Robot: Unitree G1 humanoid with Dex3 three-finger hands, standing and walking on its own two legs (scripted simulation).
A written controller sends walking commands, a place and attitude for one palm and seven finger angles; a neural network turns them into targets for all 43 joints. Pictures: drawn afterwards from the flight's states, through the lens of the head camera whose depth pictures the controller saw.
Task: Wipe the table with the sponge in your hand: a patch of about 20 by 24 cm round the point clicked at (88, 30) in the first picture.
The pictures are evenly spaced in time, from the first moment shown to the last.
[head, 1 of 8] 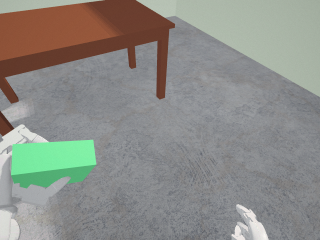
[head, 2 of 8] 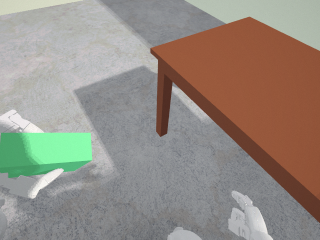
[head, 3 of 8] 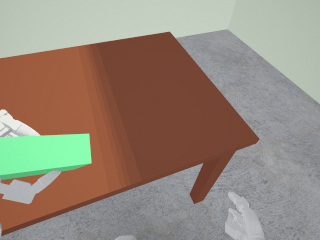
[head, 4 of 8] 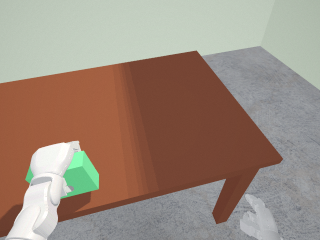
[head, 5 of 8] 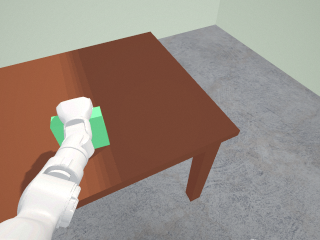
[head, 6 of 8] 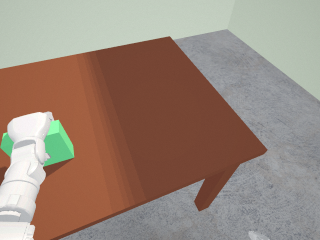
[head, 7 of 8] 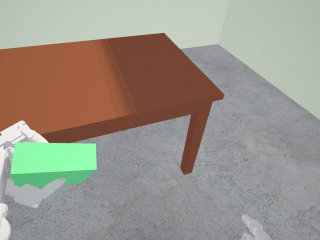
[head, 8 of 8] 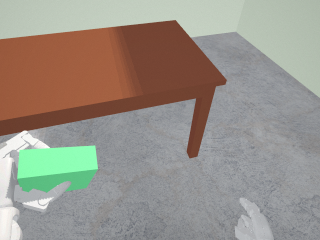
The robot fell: no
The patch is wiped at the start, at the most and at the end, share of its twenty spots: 0.00 0.95 0.95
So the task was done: yes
